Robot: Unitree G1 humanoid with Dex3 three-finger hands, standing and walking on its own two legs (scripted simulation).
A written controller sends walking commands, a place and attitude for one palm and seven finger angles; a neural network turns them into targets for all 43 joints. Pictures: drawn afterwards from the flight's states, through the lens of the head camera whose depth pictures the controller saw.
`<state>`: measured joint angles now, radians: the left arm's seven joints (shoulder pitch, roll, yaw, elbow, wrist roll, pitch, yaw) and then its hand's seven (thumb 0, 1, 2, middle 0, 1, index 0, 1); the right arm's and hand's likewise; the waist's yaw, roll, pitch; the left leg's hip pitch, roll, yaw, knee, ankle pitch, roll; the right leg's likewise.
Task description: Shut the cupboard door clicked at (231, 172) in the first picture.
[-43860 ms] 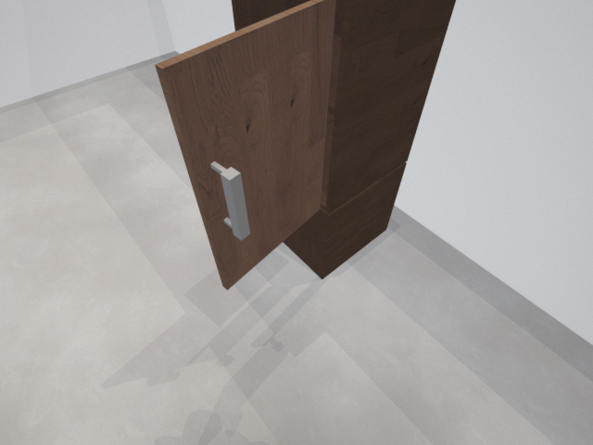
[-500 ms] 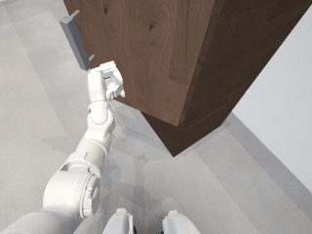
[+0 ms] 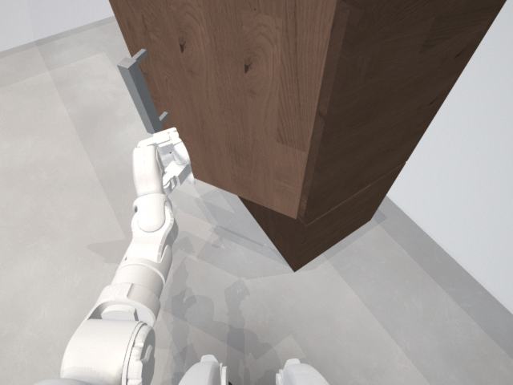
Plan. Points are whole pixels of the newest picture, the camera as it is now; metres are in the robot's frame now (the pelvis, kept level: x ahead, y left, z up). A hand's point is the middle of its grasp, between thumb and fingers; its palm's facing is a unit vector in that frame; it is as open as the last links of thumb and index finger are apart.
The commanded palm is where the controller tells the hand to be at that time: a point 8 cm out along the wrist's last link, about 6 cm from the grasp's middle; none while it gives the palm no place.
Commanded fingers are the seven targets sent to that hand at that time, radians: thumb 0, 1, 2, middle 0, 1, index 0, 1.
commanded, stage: draw the hand back to the body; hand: left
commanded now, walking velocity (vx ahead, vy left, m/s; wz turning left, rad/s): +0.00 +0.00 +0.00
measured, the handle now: (148, 94) +0.66 +0.19 +0.04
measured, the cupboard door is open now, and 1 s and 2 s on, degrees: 31 31 31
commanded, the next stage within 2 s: step back with the hand held close in 1.36 s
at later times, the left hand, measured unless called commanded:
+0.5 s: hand (79, 232) +0.30 +0.19 +0.15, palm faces +0.10 -0.97 -0.23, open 3.2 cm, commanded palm +0.26 +0.24 +0.17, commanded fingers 0.00 0.90 0.90 -0.83 -0.99 -0.83 -0.99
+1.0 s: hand out of the picture +0.20 +0.30 +0.23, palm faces +0.45 -0.78 -0.44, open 6.2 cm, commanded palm +0.15 +0.34 +0.25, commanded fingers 0.00 0.90 0.90 -0.20 -0.30 -0.20 -0.30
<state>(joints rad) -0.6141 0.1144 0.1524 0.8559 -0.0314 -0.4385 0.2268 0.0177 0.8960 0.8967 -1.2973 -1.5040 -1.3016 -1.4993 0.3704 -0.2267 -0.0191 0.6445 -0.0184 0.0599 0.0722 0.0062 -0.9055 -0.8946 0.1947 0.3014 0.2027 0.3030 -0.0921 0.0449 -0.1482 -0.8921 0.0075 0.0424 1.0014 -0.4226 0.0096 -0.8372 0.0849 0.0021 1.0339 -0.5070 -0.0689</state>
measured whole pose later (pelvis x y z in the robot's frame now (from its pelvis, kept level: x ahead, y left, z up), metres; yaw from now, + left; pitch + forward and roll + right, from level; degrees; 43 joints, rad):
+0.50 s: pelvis +0.02 +0.02 +0.06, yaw +2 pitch +1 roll +0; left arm 0.09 0.27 -0.01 0.03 -0.08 -0.08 0.05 0.02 0.89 0.90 -1.08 -1.27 -1.09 -1.26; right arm 0.15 -0.23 0.03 0.53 0.06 0.06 -0.06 0.01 -0.90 -0.90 0.19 0.30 0.20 0.30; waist 0.02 0.04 -0.06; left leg -0.31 -0.03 0.02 0.58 -0.28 0.04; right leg -0.23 0.05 0.01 0.57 -0.35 -0.04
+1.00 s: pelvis +0.03 +0.03 +0.07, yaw +2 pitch -3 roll +0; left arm 0.48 0.39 0.33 -0.39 -0.09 -0.03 0.09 0.02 0.89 0.90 -0.41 -0.53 -0.42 -0.53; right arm 0.22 -0.23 0.04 0.62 0.04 -0.03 -0.05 0.01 -0.90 -0.89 0.20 0.30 0.21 0.30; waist 0.06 0.08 -0.02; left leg -0.14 -0.05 0.01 0.42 -0.22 0.05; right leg -0.05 0.04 0.00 0.39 -0.28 -0.03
